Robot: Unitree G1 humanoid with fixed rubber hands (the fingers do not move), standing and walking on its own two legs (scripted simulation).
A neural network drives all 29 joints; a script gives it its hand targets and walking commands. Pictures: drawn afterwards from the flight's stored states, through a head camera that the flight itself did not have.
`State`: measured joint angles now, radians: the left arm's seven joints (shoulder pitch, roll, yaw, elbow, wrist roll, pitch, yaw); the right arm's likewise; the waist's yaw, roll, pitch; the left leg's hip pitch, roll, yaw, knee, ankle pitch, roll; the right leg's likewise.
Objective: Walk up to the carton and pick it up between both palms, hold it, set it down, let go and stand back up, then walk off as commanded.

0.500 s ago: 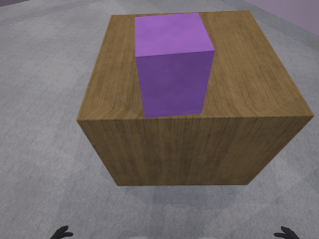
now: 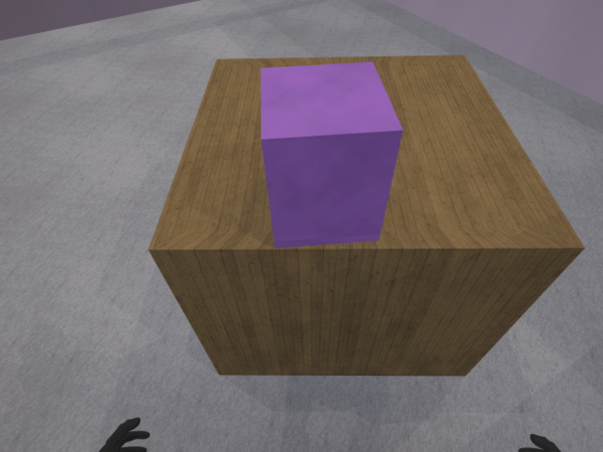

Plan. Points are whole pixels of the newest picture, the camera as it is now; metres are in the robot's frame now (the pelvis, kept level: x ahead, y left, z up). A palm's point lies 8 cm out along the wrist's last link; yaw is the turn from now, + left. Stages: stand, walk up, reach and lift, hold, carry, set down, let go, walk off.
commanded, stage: walk up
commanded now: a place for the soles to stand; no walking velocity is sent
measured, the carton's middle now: (322, 158) +0.58 +0.00 +0.05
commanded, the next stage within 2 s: none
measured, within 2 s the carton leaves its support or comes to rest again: neither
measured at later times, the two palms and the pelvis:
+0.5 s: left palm out of the picture +0.12 +0.29 -0.10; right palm out of the picture +0.06 -0.39 -0.13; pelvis +0.04 -0.05 -0.02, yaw -1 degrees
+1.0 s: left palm (131, 415) +0.19 +0.30 -0.14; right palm (543, 365) +0.26 -0.34 -0.10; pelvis +0.13 -0.02 -0.04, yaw +1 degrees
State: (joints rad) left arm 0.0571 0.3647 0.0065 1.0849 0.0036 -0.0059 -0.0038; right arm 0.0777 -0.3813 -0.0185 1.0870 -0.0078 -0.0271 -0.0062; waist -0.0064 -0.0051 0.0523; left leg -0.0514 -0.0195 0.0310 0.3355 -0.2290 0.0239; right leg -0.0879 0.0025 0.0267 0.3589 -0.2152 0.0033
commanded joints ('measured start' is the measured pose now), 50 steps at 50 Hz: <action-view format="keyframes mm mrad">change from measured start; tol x32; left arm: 1 -43 192 34 -42 -1 -17 7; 50 333 240 95 -260 6 -26 -4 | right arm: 1 -42 -194 -29 -44 -1 -14 -7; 50 76 -263 -110 -359 -30 -14 12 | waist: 1 1 14 -73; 19 34 130 31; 22 172 -406 -51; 25 45 -14 84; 50 4 219 -10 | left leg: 1 -4 140 -112 -55 259 8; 8 -4 141 -118 -67 214 8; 12 33 251 -337 -157 -562 161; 15 17 424 -493 -195 -341 278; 19 -108 282 -171 29 48 162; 24 -581 -25 -256 838 -267 19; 41 1 -5 28 202 72 49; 43 106 389 -636 -23 55 242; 50 -329 274 -273 14 -209 214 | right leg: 1 9 -106 83 -49 250 -30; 15 -540 -69 70 468 -287 -39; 20 64 -17 -73 83 -47 -24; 23 118 -410 684 -209 -426 -215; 28 -19 -290 204 -86 243 -218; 38 -150 -254 29 74 468 -197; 42 -313 -91 -67 579 237 -85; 44 -371 28 93 838 -465 -35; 50 -250 -28 9 532 -323 -21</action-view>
